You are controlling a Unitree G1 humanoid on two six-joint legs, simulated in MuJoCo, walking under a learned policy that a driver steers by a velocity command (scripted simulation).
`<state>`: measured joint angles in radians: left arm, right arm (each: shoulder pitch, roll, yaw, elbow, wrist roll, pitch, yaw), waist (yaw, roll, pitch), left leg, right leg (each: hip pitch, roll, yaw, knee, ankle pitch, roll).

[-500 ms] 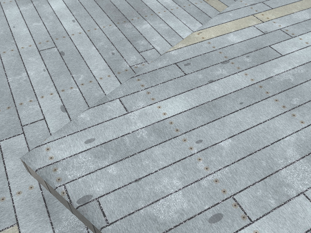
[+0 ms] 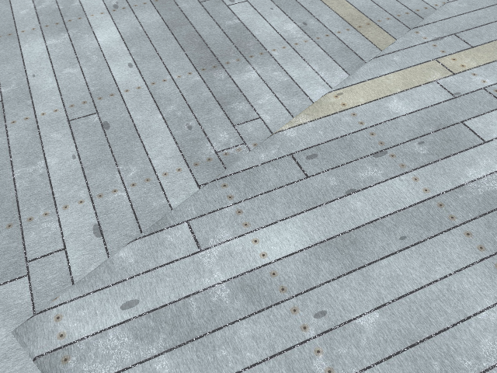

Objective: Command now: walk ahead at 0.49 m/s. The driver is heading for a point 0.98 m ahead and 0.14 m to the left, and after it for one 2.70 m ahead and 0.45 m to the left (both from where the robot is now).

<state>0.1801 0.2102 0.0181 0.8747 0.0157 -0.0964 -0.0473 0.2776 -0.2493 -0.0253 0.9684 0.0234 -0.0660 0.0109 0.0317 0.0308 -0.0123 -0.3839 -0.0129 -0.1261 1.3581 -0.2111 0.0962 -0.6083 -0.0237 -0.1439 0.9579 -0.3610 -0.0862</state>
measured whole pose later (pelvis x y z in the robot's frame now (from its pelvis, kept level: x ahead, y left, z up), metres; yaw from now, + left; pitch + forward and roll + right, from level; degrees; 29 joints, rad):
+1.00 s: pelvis +0.59 -0.01 +0.06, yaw +3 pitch +3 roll +2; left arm -0.02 0.22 0.03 0.83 -0.02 -0.10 -0.02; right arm 0.42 -0.22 -0.06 0.97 0.03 -0.07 -0.01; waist -0.09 -0.04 0.00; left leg 0.00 -0.04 0.00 0.29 -0.34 0.01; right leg -0.57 -0.07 0.04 0.51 0.02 0.01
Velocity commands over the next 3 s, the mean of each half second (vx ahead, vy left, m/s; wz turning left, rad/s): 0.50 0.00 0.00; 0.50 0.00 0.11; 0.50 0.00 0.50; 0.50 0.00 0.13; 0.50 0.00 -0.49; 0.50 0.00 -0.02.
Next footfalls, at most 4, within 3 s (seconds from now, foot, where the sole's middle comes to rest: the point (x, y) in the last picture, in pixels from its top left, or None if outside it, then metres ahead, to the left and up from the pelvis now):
0.54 left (233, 372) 0.50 0.11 -0.71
1.04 right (320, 269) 0.80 -0.13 -0.71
1.58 left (215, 221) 0.98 0.19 -0.71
2.30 right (250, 137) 1.53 0.10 -0.84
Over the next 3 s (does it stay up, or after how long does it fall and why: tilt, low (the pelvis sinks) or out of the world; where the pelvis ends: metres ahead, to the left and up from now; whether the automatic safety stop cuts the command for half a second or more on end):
stays up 1.74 0.24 -0.06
